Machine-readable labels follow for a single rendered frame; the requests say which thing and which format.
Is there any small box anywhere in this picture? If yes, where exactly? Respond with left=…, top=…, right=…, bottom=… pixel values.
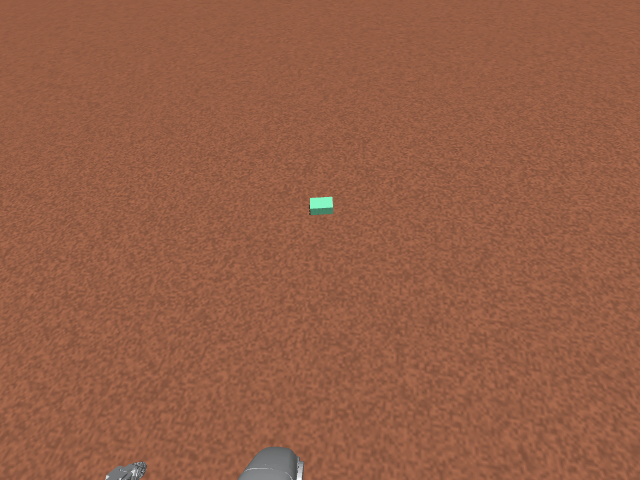
left=310, top=197, right=333, bottom=215

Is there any left robot hand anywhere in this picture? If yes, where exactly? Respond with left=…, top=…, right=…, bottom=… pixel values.
left=105, top=462, right=147, bottom=480

